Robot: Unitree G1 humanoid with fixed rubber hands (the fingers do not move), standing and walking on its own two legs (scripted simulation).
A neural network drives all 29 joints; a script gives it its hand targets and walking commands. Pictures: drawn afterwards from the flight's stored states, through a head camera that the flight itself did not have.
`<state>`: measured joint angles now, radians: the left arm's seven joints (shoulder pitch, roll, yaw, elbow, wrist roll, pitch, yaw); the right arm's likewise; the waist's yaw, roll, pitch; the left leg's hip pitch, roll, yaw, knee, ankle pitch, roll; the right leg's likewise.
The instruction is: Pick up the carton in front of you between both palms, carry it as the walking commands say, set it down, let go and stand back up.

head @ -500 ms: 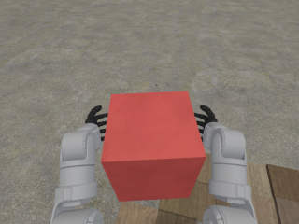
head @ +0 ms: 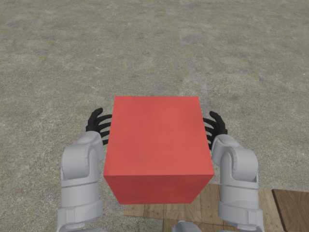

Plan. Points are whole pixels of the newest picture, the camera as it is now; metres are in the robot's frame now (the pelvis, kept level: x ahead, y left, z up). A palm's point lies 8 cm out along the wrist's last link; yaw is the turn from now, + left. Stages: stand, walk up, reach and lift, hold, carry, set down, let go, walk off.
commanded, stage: carry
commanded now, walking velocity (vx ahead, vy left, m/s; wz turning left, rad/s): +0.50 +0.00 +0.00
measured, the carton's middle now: (156, 154) +0.32 -0.02 +0.01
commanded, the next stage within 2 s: none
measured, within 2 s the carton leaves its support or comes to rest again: neither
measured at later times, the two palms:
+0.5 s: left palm (102, 64) +0.57 +0.13 +0.12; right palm (195, 61) +0.60 -0.17 +0.11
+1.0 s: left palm (103, 26) +0.96 +0.18 +0.05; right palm (168, 28) +0.94 -0.12 +0.06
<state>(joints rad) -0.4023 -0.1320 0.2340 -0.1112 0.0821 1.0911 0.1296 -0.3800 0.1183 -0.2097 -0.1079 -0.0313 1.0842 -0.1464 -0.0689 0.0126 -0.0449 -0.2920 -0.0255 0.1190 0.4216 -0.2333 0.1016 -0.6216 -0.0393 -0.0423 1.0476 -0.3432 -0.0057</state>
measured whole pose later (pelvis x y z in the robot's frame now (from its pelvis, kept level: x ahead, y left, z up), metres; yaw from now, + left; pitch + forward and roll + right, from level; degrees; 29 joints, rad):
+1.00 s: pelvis +0.69 +0.04 -0.02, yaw -1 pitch +5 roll -2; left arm -0.08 -0.13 0.07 -0.37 0.10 1.15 0.11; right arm -0.05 0.13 -0.08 -0.36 -0.05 1.14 -0.11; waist -0.04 -0.01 -0.10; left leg -0.14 0.00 0.15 0.31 -0.25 0.07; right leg -0.64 -0.09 -0.09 0.88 -0.19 0.01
